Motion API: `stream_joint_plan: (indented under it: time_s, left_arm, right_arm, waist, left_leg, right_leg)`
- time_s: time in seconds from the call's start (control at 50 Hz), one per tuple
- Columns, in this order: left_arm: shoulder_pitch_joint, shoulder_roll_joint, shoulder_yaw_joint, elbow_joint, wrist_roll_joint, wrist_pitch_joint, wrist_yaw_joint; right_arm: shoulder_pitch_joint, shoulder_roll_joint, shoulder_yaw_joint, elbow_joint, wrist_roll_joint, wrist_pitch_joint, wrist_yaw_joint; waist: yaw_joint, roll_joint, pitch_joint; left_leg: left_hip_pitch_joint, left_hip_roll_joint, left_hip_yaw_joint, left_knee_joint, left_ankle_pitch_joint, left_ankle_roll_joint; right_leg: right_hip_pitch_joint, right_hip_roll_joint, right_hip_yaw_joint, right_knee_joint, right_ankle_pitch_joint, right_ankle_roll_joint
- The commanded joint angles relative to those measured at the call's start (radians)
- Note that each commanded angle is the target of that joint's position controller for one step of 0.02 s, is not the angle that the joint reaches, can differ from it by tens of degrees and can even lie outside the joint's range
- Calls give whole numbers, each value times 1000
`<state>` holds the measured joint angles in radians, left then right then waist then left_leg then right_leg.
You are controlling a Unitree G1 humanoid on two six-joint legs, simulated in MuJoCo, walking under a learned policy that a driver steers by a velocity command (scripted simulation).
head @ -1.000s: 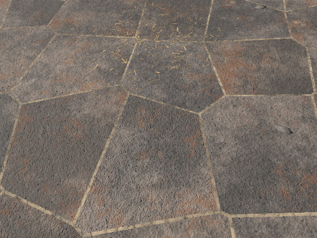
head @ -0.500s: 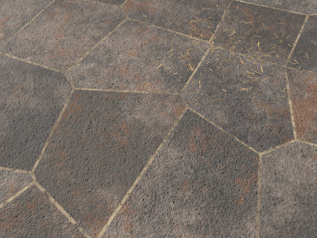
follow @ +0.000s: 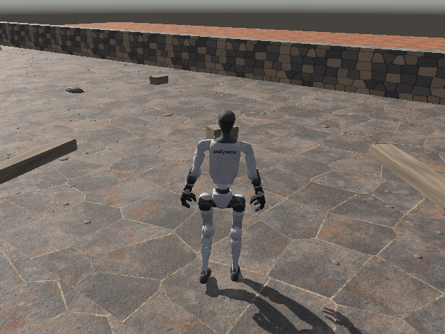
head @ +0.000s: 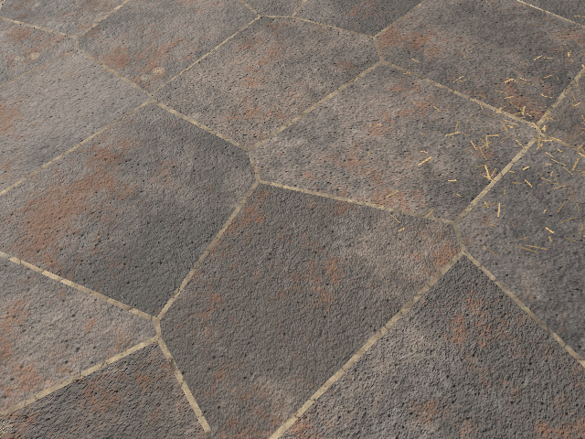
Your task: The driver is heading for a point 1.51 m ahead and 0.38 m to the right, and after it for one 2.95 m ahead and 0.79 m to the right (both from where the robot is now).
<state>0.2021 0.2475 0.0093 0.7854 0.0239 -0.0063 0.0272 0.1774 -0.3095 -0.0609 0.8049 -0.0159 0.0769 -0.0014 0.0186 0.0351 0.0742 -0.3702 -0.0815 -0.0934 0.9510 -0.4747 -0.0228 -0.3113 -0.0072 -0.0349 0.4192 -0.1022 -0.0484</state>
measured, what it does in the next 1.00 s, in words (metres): steps on the spot, turning right: left foot, then right foot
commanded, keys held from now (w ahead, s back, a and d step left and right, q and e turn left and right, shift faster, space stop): e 0.82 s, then no key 0.02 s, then w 0.02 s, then w+q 0.14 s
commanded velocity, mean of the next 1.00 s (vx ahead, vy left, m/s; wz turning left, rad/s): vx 0.03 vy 0.00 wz -0.38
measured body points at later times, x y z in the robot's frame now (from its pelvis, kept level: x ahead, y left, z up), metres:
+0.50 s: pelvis -0.03 -0.01 -0.01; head -0.01 -0.03 +0.44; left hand +0.15 +0.23 -0.12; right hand +0.00 -0.31 -0.14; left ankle -0.02 +0.12 -0.74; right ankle -0.07 -0.09 -0.75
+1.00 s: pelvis -0.02 -0.01 +0.00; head -0.01 -0.01 +0.45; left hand +0.18 +0.20 -0.13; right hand -0.05 -0.30 -0.11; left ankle +0.02 +0.09 -0.73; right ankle -0.07 -0.09 -0.74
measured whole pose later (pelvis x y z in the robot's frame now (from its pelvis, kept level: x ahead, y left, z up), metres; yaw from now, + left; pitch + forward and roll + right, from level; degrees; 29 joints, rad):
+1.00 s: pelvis -0.02 -0.01 +0.00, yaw -29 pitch +0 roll +0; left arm 0.27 0.29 0.05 0.79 0.03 0.05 0.00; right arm 0.21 -0.29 -0.03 0.80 -0.02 0.02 -0.01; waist 0.02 -0.01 0.01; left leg -0.26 -0.03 0.00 0.58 -0.37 0.02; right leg -0.22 0.13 0.18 0.47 -0.24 -0.07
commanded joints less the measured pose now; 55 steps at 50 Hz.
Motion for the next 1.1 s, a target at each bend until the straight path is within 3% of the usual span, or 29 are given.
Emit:
stream_joint_plan:
  time_s: [0.02, 0.06, 0.1, 0.12, 0.14, 0.16, 0.18, 0.2, 0.24, 0.28, 0.36, 0.42, 0.46, 0.48, 0.5, 0.52, 0.54, 0.58, 0.62, 0.66, 0.84, 0.88, 0.92, 0.98, 1.0, 1.02, 1.04, 1.06, 1.1]
  left_arm:
    - [-10, 129, 25, -29, 5, -3, -15]
    - [13, 178, 45, -15, 2, 15, -27]
    - [23, 199, 58, -9, -14, 31, -31]
    - [34, 178, 57, -13, -20, 31, -32]
    - [17, 113, 44, -43, -33, 26, -35]
    - [-39, 116, 50, -60, -31, 27, -27]
    - [-27, 147, 65, -47, -14, 35, -24]
    - [37, 143, 74, -15, -15, 43, -25]
    - [106, 135, 82, 14, -4, 55, -25]
    - [89, 116, 78, 10, 0, 58, -32]
    - [0, 84, 61, -41, -15, 68, -52]
    - [7, 100, 64, -59, -25, 69, -56]
    - [55, 94, 64, -50, -19, 56, -51]
    - [71, 129, 73, -49, -8, 43, -42]
    - [92, 256, 98, -64, 1, 28, -34]
    - [177, 336, 123, -45, -14, 24, -39]
    - [182, 277, 112, -37, -21, 27, -39]
    - [38, 200, 91, -64, -17, 41, -28]
    - [11, 184, 85, -78, -24, 45, -22]
    - [36, 195, 90, -73, -26, 41, -25]
    - [72, 225, 102, -75, -6, 46, -24]
    - [78, 210, 97, -71, 0, 46, -27]
    - [72, 186, 86, -61, 12, 46, -30]
    - [56, 181, 76, -40, 8, 42, -28]
    - [53, 161, 68, -37, 8, 35, -23]
    - [41, 114, 53, -48, 9, 23, -20]
    - [6, 86, 43, -82, -1, 7, -25]
    - [-61, 169, 62, -101, 25, -2, -23]
    - [-38, 171, 63, -75, 17, -21, -42]
  right_arm:
    - [99, -20, 13, -1, -2, 9, -10]
    - [104, -41, 12, 12, 4, 1, -22]
    - [155, -49, 13, 37, 5, -21, -32]
    - [151, -86, 9, 33, -5, -37, -39]
    - [142, -156, -3, 17, -20, -47, -46]
    - [73, -185, -16, 9, -12, -47, -44]
    - [17, -140, -5, -8, -22, -55, -45]
    - [-34, -92, 6, -21, -17, -60, -49]
    - [-59, -64, 15, -33, -7, -66, -58]
    - [-16, -63, 14, -27, -2, -67, -59]
    - [53, -107, -5, -6, -7, -61, -51]
    - [47, -145, -22, -6, -9, -56, -35]
    - [23, -152, -29, -6, 0, -53, -29]
    - [50, -139, -29, 1, -1, -55, -26]
    - [79, -66, -12, -35, -13, -52, -20]
    - [-46, -42, 2, -90, -5, -37, -41]
    - [-52, -72, -3, -83, -7, -27, -43]
    - [-30, -83, -9, -54, 9, -36, -31]
    - [5, -98, -14, -42, -11, -38, -20]
    - [13, -86, -12, -46, -7, -35, -14]
    - [-47, -79, -4, -91, -1, -34, -24]
    - [-31, -77, 2, -87, -6, -42, -16]
    - [-31, -64, 10, -86, -11, -51, -7]
    - [54, -27, 25, -48, -6, -74, -7]
    - [93, -22, 29, -30, -7, -86, -14]
    - [151, -61, 26, -16, -13, -100, -20]
    - [210, -176, 1, -8, -12, -105, -20]
    - [223, -213, -19, 23, -13, -102, -6]
    - [155, -134, -5, 10, 3, -113, 12]
  waist:
    - [-23, -238, -125]
    - [-22, -237, -98]
    - [-53, -194, -80]
    - [-45, -130, -81]
    - [-41, 43, -94]
    - [-54, 196, -18]
    - [-33, 130, 15]
    - [10, 88, 7]
    - [39, 94, -26]
    - [9, 97, -51]
    - [-55, 135, -76]
    - [-54, 150, -89]
    - [-6, 110, -98]
    - [7, 17, -110]
    - [-17, -251, -126]
    - [58, -334, -113]
    - [43, -166, -94]
    - [-17, -106, -31]
    - [-26, -140, -73]
    - [-20, -121, -101]
    - [17, -145, -91]
    - [23, -149, -121]
    - [28, -181, -93]
    - [-28, -131, -37]
    - [-53, -93, -25]
    - [-70, 25, -24]
    - [-82, 175, -30]
    - [-82, 98, 75]
    - [-29, 56, 96]
  left_leg:
    - [134, 14, 74, -238, -7, 13]
    - [174, 3, 100, -366, 60, 31]
    - [282, 5, 103, -577, 200, 67]
    - [337, 84, 14, -638, 194, 91]
    - [359, 269, -185, -713, 68, 149]
    - [138, 413, -298, -790, 72, 239]
    - [72, 422, -251, -777, 224, 268]
    - [69, 380, -169, -744, 379, 260]
    - [157, 326, -45, -681, 620, 231]
    - [275, 312, 7, -630, 737, 228]
    - [350, 345, 27, -574, 757, 229]
    - [326, 367, 35, -523, 779, 215]
    - [260, 344, 88, -424, 696, 160]
    - [172, 307, 136, -304, 529, 97]
    - [-67, 192, 225, -49, 61, 18]
    - [-184, 59, 135, 93, -199, 6]
    - [-201, 101, 67, 186, -151, 8]
    - [-203, 125, 43, 157, 12, 9]
    - [-178, 109, 55, 154, 84, -4]
    - [-174, 97, 55, 135, 105, -15]
    - [-149, 68, 34, -84, 91, -20]
    - [-81, 66, 54, -137, 81, -7]
    - [-7, 59, 84, -212, 55, 13]
    - [234, 43, 129, -456, 131, 71]
    - [331, 40, 102, -557, 137, 91]
    - [396, 163, -107, -679, -22, 120]
    - [435, 385, -499, -836, -281, 212]
    - [330, 441, -633, -877, -331, 280]
    - [300, 346, -499, -861, -215, 260]
  right_leg:
    - [54, -173, 240, -178, -79, -147]
    - [36, -171, 291, -168, -113, -143]
    - [-36, -156, 315, -146, -138, -91]
    - [-102, -129, 305, -115, -191, -40]
    - [-198, -39, 213, 14, -280, 16]
    - [-179, 95, 54, 240, -362, 30]
    - [-145, 68, 78, 444, -398, 26]
    - [-136, 74, 85, 565, -384, 22]
    - [-168, 61, 76, 666, -342, 33]
    - [-208, 45, 49, 615, -343, 59]
    - [-132, 25, 6, 390, -379, 66]
    - [-38, 39, -37, 260, -371, 42]
    - [86, 56, -54, 45, -192, 19]
    - [186, 23, 46, -78, -64, 2]
    - [325, -245, 404, -123, 256, -61]
    - [259, -388, 558, -95, 591, -241]
    - [265, -346, 485, -89, 542, -266]
    - [207, -214, 355, -103, 356, -195]
    - [231, -161, 321, -100, 378, -173]
    - [248, -155, 328, -97, 363, -175]
    - [208, -150, 473, -94, 132, -193]
    - [176, -131, 488, -131, -154, -195]
    - [109, -119, 506, -170, -400, -190]
    - [-50, -100, 484, -149, -519, -159]
    - [-114, -75, 452, -100, -537, -130]
    - [-187, -14, 351, 72, -518, -86]
    - [-322, 119, 129, 312, -434, -32]
    - [-408, 82, 104, 399, -403, -16]
    - [-378, 20, 115, 456, -263, 13]
Keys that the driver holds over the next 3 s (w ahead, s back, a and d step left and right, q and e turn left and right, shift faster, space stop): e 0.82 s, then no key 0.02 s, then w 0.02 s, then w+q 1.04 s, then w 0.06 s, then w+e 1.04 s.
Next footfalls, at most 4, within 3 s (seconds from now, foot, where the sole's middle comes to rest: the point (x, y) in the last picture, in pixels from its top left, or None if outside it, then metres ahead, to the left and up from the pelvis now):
0.12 left None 0.02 0.12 -0.78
0.48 right None -0.03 -0.10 -0.78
1.02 left None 0.05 0.06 -0.78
1.48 right None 0.23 -0.23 -0.78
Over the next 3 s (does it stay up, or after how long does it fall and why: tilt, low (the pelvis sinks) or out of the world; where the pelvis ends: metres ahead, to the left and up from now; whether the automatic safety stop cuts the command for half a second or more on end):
stays up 0.93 -0.19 -0.01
